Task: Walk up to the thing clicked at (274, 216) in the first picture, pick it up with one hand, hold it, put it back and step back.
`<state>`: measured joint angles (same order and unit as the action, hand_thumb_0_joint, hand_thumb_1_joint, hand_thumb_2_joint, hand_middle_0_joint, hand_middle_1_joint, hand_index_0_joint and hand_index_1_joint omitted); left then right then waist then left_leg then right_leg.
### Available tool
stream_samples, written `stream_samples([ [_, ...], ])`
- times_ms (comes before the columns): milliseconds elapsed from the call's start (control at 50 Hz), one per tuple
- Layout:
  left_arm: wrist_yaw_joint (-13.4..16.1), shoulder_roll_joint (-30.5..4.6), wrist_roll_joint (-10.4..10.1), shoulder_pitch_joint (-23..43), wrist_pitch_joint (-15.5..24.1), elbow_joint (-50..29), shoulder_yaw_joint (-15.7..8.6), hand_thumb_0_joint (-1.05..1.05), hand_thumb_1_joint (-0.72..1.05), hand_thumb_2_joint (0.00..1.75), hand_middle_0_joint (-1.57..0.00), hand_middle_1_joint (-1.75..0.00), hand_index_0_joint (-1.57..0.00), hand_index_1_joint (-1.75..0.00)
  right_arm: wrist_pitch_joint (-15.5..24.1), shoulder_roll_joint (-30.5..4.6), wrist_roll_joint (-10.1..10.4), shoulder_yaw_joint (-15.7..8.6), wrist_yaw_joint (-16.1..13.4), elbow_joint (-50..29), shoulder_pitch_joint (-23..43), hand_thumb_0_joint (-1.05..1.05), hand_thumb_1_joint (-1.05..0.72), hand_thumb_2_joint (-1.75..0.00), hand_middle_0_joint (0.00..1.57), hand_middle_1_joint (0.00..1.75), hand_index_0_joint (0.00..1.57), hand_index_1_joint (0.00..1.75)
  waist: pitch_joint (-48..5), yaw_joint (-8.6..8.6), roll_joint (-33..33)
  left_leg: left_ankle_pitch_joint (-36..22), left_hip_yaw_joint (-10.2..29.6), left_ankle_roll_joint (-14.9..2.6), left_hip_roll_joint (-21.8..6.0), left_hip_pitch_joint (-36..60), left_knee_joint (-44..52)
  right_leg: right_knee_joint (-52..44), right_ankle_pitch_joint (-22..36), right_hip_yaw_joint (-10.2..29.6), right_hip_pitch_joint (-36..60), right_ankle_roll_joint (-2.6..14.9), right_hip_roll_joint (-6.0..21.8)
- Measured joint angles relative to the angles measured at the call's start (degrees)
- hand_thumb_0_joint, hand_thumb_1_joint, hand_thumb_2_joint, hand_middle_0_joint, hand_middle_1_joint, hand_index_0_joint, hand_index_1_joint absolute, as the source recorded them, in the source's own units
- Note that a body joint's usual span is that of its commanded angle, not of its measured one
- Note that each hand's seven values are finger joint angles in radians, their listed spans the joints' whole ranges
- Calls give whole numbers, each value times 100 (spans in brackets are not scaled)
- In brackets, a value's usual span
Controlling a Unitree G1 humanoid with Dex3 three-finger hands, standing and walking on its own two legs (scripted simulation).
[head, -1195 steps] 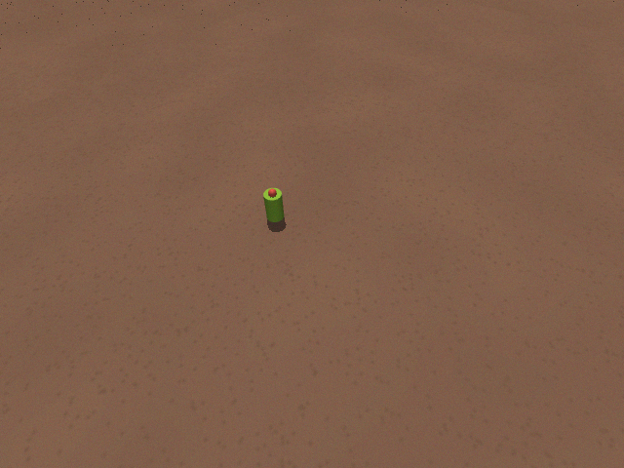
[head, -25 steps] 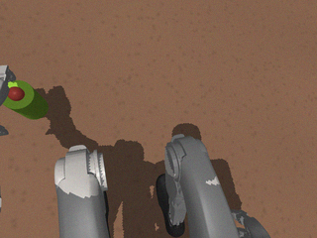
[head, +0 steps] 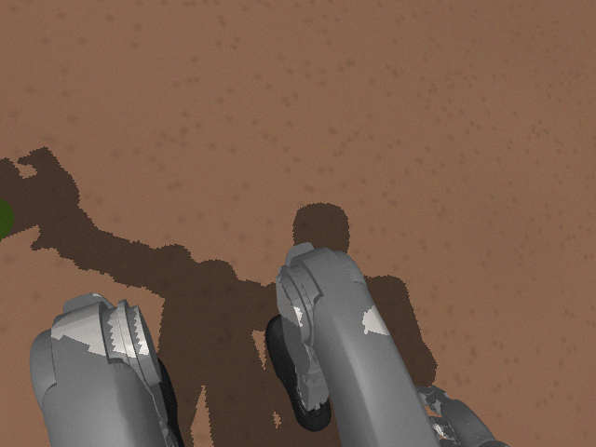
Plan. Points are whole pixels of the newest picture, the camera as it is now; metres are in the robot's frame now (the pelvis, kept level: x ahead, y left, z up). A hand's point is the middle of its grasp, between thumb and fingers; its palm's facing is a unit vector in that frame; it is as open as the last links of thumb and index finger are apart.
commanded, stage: rest palm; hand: left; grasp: from above
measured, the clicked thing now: out of the picture +0.46 +0.36 -0.23
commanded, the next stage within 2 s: close in 1.06 s
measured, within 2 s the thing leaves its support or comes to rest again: neither
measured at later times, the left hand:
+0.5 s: hand out of the picture +0.45 +0.35 -0.19, palm faces -0.40 -0.13 -0.91, open 13.9 cm
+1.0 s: hand out of the picture +0.45 +0.35 -0.19, palm faces -0.42 -0.12 -0.90, open 13.7 cm
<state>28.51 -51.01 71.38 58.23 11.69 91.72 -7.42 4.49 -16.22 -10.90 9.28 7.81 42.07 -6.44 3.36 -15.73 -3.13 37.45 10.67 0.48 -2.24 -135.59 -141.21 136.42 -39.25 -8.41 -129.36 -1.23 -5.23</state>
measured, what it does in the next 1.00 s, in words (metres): stands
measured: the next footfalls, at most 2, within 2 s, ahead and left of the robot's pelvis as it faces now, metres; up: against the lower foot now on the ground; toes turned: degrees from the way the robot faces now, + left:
none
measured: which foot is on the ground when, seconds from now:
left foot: down 0.00-1.00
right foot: down 0.00-1.00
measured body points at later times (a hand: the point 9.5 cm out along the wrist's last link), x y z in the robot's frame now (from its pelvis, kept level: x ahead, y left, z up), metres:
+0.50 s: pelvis +0.00 +0.01 +0.00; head +0.25 +0.11 +0.37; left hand +0.46 +0.35 -0.13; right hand +0.08 -0.26 -0.08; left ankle +0.08 +0.13 -0.28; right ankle +0.10 -0.11 -0.28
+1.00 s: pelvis +0.00 +0.01 +0.00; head +0.25 +0.10 +0.36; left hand +0.47 +0.35 -0.13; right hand +0.07 -0.25 -0.09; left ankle +0.08 +0.13 -0.28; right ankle +0.10 -0.11 -0.28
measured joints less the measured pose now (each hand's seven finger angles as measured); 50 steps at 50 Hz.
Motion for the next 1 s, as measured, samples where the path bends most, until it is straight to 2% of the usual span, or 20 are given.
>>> stream_samples([
  [160, -296, -108, -259, -116, 134, -148, 91, 0, -48, 93, -7, -106, -10, -103, 12, 77, -46, 145, 60, 46, -146, 0, -91, -90, 20, 30, 20, 30, 48, 1, 33, 130, 83, 1, -9, 66, -73, -3, -97, -66, 104, -11, -26],
  [240, -286, -123, -229, -161, 261, -141, 115, 0, -47, 93, -7, -105, -10, -103, 7, 93, -31, 213, 95, -7, -116, 0, -90, -90, 20, 30, 20, 30, -20, 8, 8, 204, 126, -1, -8, 121, -82, -34, -158, -102, 185, -16, -34],
  [320, -156, -146, -109, -158, 350, -68, 87, 0, -47, 93, -7, -105, -10, -103, 26, 72, -43, 231, 141, -80, -20, 0, -90, -90, 20, 30, 20, 30, -55, -2, -38, 238, 154, -6, -4, 170, -91, -57, -188, -125, 259, -26, -38],
  [560, 101, -161, 111, -95, 301, 68, 152, -1, -47, 94, -8, -104, -10, -102, 48, -51, -98, 176, 210, -184, 162, 0, -90, -90, 20, 30, 20, 30, -113, -15, -110, 167, 173, -36, 1, 121, -129, -51, -114, -138, 237, -61, -49],
  [700, 111, -166, 5, -19, 176, 134, 252, -1, -47, 95, -9, -104, -10, -103, 100, -51, -111, 222, 219, -179, 138, 0, -91, -90, 20, 30, 20, 30, -52, -43, -96, 122, 155, -44, -7, 94, -126, -40, -65, -123, 192, -68, -54],
  [900, -4, -182, -181, -32, 210, 98, 291, 0, -47, 96, -9, -106, -10, -105, 153, -48, -113, 338, 210, -170, 52, 0, -91, -90, 20, 30, 20, 30, 34, -22, -40, 105, 156, -41, -6, 94, -121, -40, -46, -123, 184, -66, -55],
  [1000, -22, -193, -181, -16, 247, 103, 298, 0, -47, 98, -9, -107, -11, -106, 184, -56, -117, 363, 210, -182, 69, 0, -91, -90, 20, 30, 20, 30, 54, -16, -54, 113, 163, -39, -4, 120, -125, -42, -53, -128, 213, -65, -55],
])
